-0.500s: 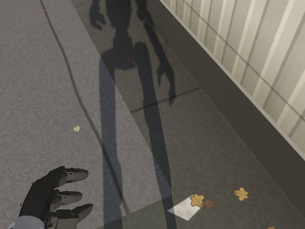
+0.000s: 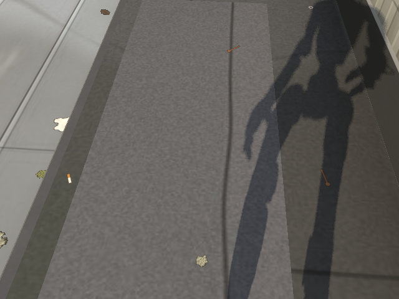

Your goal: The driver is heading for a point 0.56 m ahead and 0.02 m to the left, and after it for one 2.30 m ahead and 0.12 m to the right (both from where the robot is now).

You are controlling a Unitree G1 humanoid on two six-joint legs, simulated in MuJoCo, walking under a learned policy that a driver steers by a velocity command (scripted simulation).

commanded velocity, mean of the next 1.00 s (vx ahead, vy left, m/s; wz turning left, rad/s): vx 0.58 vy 0.00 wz -0.05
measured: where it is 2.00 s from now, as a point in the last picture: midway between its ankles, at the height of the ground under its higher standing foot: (205, 227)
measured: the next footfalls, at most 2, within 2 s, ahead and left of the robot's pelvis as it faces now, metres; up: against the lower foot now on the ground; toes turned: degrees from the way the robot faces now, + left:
right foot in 0.42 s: +0.63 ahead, -0.06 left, +0.00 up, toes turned +18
left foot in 0.84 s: +0.82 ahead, +0.15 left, +0.00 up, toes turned -11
